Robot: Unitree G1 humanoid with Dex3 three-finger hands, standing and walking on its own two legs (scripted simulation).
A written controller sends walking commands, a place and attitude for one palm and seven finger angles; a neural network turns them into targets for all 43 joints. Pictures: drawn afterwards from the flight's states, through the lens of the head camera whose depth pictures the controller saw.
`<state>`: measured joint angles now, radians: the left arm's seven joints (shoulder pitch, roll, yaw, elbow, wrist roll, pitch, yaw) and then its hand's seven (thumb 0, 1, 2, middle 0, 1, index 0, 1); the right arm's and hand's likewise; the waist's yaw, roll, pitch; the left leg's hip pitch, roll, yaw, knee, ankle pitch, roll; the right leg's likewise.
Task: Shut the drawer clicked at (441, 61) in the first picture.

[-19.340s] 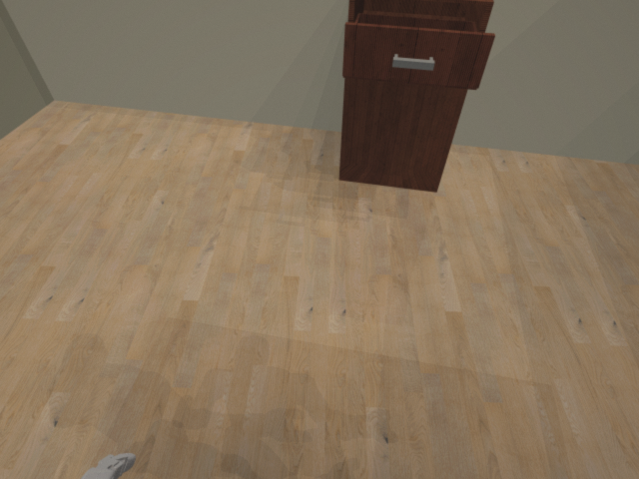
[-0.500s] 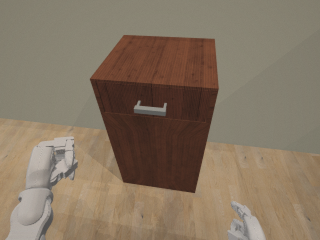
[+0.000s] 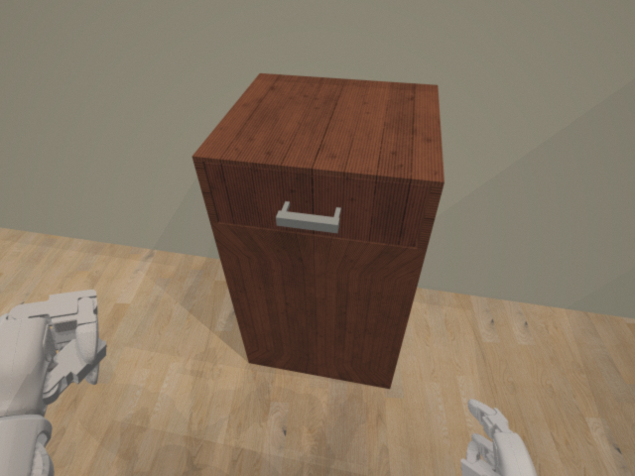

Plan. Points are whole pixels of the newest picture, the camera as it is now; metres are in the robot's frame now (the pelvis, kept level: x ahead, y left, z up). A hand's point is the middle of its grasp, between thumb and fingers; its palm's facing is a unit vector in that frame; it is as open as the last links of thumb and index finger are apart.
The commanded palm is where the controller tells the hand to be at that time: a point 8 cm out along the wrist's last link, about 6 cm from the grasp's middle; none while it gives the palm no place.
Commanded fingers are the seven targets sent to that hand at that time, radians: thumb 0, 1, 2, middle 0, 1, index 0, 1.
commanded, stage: step back with the hand held close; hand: left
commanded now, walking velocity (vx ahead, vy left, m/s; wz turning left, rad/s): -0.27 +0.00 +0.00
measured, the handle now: (309, 215) +0.60 +0.10 -0.03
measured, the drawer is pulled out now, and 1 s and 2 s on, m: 0.00 0.00 0.00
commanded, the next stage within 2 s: stop stepping back and stand still in 1.22 s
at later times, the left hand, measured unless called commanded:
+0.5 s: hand (76, 361) +0.16 +0.25 +0.16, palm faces +0.30 -0.81 -0.51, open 3.3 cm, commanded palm +0.10 +0.29 +0.17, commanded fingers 0.00 0.90 0.90 -1.40 -1.60 -1.40 -1.60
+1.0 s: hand (19, 408) +0.11 +0.26 +0.17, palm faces +0.38 -0.77 -0.51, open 3.3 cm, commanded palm +0.04 +0.29 +0.17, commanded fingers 0.00 0.90 0.90 -1.40 -1.60 -1.40 -1.60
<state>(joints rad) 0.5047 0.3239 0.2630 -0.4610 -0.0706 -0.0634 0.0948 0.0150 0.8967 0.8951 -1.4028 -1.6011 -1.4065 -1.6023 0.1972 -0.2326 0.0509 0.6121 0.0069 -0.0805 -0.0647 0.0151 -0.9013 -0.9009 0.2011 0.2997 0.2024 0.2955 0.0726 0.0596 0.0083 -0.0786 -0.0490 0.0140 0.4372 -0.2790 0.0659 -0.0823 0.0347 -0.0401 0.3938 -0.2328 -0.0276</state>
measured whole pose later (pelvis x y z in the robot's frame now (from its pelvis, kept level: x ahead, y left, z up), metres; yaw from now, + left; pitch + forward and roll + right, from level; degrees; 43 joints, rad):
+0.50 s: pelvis -0.03 +0.01 -0.01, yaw -1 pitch +1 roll +0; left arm 0.64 0.43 0.39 -0.59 -0.06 -0.19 0.10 0.02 0.89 0.89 -1.40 -1.60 -1.40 -1.60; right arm 0.20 -0.24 -0.02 0.54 0.01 0.01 -0.08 0.02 -0.90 -0.90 0.20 0.30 0.20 0.30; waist 0.01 0.00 0.01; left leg -0.27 -0.07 0.04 0.49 -0.24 0.09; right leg -0.30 0.01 -0.02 0.50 -0.22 -0.01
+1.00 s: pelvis -0.08 +0.01 -0.01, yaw +2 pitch +6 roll -3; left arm 0.62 0.43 0.44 -0.61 -0.01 -0.28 0.13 0.01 0.89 0.89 -1.41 -1.60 -1.41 -1.60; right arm 0.26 -0.21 -0.01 0.59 -0.02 -0.07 -0.07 0.02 -0.90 -0.90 0.20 0.30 0.20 0.30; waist -0.01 0.01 -0.06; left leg -0.46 -0.04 -0.02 0.52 -0.16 0.09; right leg -0.23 0.08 0.05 0.67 -0.34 0.01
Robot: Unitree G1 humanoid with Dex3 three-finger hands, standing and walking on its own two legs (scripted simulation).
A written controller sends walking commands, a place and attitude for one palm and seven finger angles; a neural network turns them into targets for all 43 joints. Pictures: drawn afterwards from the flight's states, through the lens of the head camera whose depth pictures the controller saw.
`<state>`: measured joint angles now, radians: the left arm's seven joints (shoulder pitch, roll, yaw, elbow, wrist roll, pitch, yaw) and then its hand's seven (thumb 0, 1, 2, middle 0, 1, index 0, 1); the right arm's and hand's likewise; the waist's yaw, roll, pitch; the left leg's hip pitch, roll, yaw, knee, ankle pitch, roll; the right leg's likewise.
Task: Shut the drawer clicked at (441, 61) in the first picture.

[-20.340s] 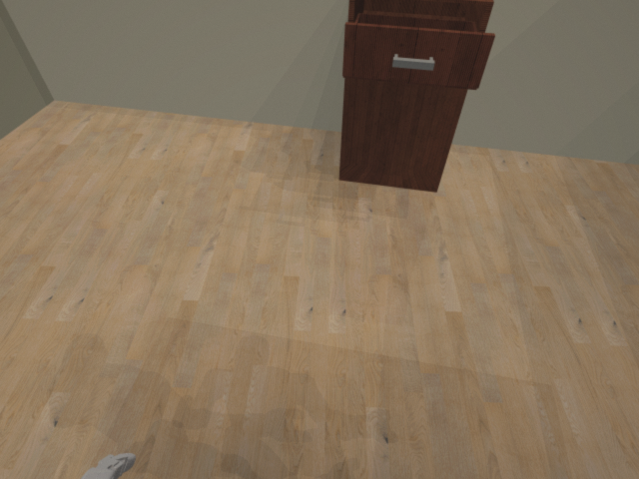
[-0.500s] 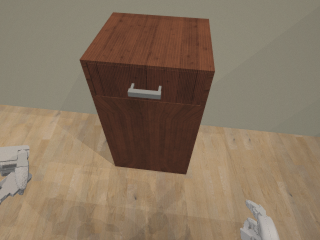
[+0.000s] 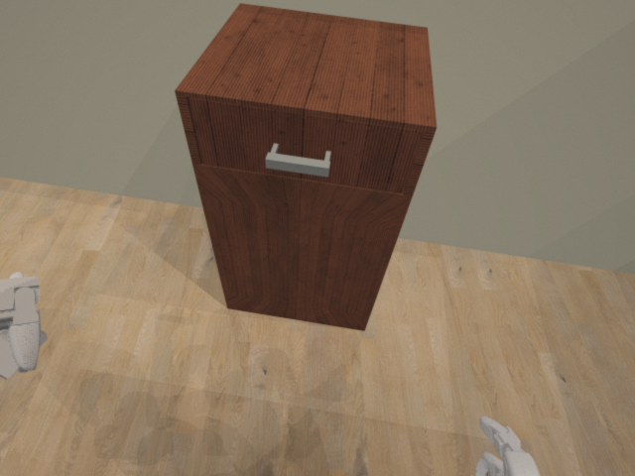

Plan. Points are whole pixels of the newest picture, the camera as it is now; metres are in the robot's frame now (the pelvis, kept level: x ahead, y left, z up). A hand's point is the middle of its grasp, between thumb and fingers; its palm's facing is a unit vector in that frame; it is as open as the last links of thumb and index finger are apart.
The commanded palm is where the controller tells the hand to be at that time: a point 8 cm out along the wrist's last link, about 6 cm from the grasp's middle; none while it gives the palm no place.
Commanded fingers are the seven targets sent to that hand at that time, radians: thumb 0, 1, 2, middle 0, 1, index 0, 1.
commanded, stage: step back with the hand held close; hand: left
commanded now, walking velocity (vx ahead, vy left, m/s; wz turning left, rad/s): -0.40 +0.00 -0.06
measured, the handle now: (299, 158) +0.68 +0.07 -0.02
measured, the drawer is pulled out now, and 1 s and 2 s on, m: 0.00 0.00 0.00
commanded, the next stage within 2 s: stop stepping back and stand still in 0.22 s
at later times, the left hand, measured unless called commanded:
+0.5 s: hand out of the picture +0.09 +0.18 +0.16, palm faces +0.29 -0.81 -0.50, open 3.2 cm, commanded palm +0.04 +0.21 +0.18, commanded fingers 0.00 0.90 0.90 -1.40 -1.60 -1.40 -1.60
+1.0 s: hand out of the picture +0.01 +0.20 +0.16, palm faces +0.36 -0.80 -0.48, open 3.3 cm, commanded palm -0.05 +0.24 +0.18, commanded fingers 0.00 0.90 0.90 -1.40 -1.60 -1.40 -1.60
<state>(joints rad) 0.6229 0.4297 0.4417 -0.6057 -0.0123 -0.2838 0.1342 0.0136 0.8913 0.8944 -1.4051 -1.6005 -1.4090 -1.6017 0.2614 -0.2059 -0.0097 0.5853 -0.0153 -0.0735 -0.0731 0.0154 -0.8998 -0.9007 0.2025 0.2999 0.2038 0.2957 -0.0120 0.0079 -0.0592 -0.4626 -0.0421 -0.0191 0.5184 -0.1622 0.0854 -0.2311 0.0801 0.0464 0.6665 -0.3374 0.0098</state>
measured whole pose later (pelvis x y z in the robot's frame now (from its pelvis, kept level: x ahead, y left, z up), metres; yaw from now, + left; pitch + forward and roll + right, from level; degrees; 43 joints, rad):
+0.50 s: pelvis -0.12 -0.05 +0.00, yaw -6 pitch +4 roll +1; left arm 0.67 0.39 0.42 -0.51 -0.09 -0.20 0.12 0.01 0.89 0.89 -1.40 -1.60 -1.41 -1.60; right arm 0.18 -0.27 -0.02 0.57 0.04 -0.04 -0.06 0.01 -0.90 -0.90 0.20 0.30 0.20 0.30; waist 0.00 0.01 -0.06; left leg -0.31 -0.04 0.07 0.48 -0.24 0.06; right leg -0.29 0.06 0.00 0.75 -0.44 0.08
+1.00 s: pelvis -0.18 -0.04 -0.01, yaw -1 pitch -1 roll +2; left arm 0.63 0.38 0.37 -0.53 -0.02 -0.24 0.15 0.01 0.89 0.89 -1.40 -1.60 -1.41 -1.60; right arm 0.26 -0.20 -0.01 0.64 0.00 -0.12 -0.08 0.02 -0.90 -0.90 0.20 0.30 0.20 0.30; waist 0.00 -0.04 0.02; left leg -0.22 0.02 0.06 0.53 -0.29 -0.02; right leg -0.32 -0.04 -0.02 0.65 -0.33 0.00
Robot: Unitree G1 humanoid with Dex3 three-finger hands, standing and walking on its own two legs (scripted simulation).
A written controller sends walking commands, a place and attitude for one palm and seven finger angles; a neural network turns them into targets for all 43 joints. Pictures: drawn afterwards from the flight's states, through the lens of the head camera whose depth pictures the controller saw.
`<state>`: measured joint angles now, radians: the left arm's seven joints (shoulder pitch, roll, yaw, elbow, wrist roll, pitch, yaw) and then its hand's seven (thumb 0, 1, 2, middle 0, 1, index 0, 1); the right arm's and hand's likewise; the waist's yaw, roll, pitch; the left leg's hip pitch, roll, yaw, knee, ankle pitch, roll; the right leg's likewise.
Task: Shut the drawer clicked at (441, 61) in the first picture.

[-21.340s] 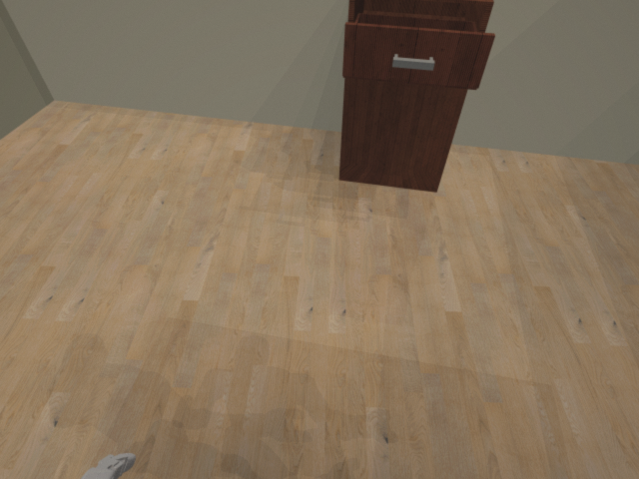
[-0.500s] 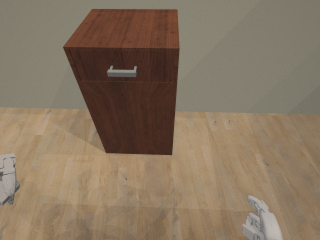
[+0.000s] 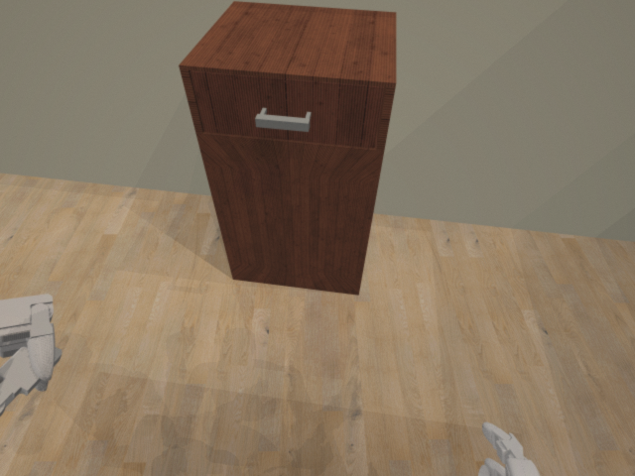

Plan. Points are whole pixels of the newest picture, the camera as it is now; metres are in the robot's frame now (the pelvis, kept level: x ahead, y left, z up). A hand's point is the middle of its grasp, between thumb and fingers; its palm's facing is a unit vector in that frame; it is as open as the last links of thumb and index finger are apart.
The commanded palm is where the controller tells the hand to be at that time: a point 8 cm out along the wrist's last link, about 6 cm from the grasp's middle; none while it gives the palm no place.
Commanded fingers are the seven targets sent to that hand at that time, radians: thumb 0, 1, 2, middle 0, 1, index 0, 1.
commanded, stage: stop stepping back and stand still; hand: left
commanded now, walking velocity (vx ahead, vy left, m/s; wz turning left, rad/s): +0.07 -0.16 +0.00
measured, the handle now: (284, 118) +0.86 +0.13 -0.01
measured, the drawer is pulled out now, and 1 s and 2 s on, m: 0.00 0.00 0.00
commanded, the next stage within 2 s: let the arm hang, fingers relaxed in 0.12 s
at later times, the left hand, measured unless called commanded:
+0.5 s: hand out of the picture +0.09 +0.17 -0.15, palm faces +0.06 -0.97 -0.22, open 3.1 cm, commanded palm none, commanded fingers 0.00 0.90 0.90 -0.80 -0.95 -0.80 -0.95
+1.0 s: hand out of the picture -0.05 +0.15 -0.16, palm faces +0.11 -0.98 -0.18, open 6.9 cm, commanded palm none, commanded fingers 0.00 0.90 0.90 -0.20 -0.30 -0.20 -0.30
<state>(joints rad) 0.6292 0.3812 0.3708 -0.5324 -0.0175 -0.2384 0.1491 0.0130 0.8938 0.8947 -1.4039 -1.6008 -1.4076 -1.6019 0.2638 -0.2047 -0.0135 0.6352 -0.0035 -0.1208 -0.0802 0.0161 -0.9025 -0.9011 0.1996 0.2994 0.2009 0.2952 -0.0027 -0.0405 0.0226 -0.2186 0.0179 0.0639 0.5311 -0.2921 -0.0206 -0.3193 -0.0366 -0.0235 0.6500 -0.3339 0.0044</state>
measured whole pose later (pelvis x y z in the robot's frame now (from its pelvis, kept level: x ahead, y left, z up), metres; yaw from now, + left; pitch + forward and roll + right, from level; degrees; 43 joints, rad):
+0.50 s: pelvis -0.02 -0.02 -0.01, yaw +2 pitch +0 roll +2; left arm 0.27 0.18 0.04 0.67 0.02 0.03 0.03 0.01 0.91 0.89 -1.13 -1.36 -1.13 -1.33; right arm 0.22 -0.21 0.00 0.82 -0.03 0.00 -0.01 0.01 -0.90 -0.90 0.20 0.30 0.20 0.30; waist -0.03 -0.06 0.06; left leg -0.33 -0.01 0.02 0.65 -0.32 -0.02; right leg -0.36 0.01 0.03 0.70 -0.32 -0.02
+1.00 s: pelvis -0.04 -0.02 +0.01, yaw +4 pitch -2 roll +0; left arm 0.28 0.13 0.01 1.11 0.01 0.01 0.02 0.01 0.91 0.89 -0.27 -0.39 -0.27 -0.39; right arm 0.30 -0.12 -0.01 1.09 -0.02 0.02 -0.03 0.02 -0.92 -0.90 0.20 0.30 0.20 0.30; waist 0.00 0.01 0.03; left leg -0.17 -0.03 0.03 0.43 -0.24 0.05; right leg -0.23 0.04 -0.01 0.40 -0.15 -0.04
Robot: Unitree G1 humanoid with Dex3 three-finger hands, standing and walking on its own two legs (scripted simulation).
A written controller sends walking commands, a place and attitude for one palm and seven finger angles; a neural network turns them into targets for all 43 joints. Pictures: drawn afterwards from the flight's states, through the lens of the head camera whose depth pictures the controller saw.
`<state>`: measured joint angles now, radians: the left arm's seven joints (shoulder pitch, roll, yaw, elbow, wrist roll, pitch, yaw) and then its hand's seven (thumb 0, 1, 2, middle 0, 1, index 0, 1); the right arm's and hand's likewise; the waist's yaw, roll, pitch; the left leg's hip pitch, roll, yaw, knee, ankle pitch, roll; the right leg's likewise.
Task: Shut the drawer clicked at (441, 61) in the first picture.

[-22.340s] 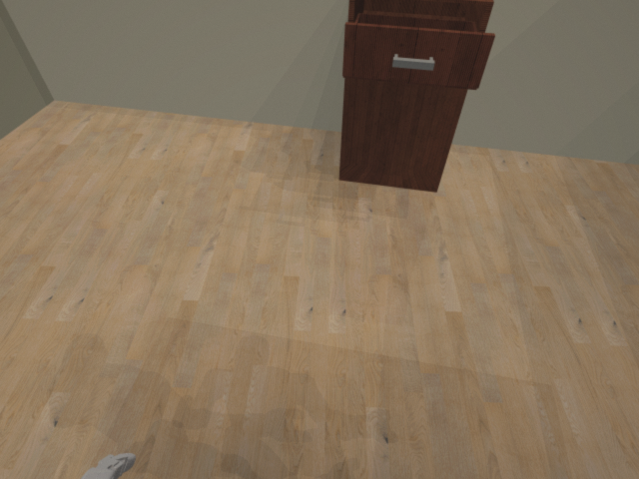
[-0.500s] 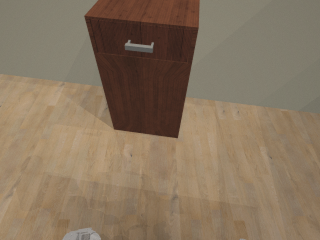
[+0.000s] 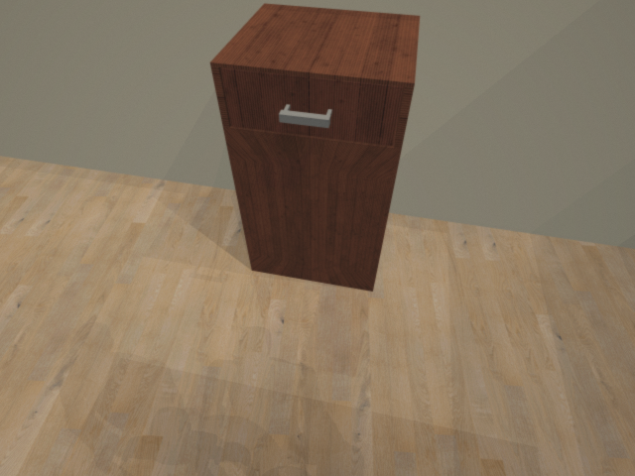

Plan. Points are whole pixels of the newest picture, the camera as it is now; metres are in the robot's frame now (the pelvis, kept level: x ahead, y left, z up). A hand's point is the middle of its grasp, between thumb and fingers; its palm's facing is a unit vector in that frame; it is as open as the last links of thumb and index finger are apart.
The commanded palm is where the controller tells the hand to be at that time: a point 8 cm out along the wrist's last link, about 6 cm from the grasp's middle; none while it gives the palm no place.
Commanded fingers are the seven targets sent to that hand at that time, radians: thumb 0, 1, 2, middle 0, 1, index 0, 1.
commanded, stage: let the arm hang, fingers relaxed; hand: left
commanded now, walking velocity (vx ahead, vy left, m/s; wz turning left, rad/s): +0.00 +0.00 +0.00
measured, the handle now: (306, 114) +0.91 +0.08 -0.03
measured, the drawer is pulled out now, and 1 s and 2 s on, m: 0.00 0.00 0.00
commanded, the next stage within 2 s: look to check the result in 0.32 s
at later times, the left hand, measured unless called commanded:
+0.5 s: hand out of the picture +0.03 +0.16 -0.18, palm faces +0.02 -0.98 -0.19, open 7.3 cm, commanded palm none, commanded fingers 0.00 0.90 0.90 -0.20 -0.30 -0.20 -0.30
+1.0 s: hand out of the picture +0.07 +0.18 -0.17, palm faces +0.01 -0.97 -0.23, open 7.3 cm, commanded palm none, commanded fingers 0.00 0.90 0.90 -0.20 -0.30 -0.20 -0.30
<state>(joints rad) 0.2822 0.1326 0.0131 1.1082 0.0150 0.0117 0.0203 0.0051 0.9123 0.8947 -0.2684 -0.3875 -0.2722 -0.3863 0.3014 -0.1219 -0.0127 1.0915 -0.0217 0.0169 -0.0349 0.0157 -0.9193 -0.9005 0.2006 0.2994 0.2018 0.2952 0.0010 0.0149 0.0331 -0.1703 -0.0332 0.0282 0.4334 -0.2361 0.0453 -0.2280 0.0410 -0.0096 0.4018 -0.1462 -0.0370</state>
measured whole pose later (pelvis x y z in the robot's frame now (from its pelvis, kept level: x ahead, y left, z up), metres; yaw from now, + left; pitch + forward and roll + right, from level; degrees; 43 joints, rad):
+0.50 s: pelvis +0.02 -0.01 +0.00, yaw -1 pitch -2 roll +0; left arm 0.26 0.14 0.02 1.14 0.01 -0.02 0.03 0.01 0.92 0.89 -0.20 -0.30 -0.20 -0.30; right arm 0.32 -0.13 -0.02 1.13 -0.01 -0.01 -0.05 0.01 -0.91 -0.90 0.20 0.30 0.20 0.29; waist -0.02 0.01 0.04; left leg -0.14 -0.02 0.04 0.42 -0.26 0.04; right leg -0.21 0.05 0.00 0.41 -0.17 -0.05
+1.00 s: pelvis +0.03 -0.01 +0.00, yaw -1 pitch -2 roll +0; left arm 0.19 0.19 0.03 1.14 0.01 -0.02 0.02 0.00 0.91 0.89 -0.20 -0.30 -0.20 -0.30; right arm 0.24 -0.20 -0.02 1.13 -0.02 -0.01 -0.04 0.01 -0.91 -0.90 0.20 0.30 0.20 0.29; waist -0.02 0.01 0.05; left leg -0.11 -0.02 0.03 0.38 -0.25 0.02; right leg -0.18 0.06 0.00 0.38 -0.17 -0.06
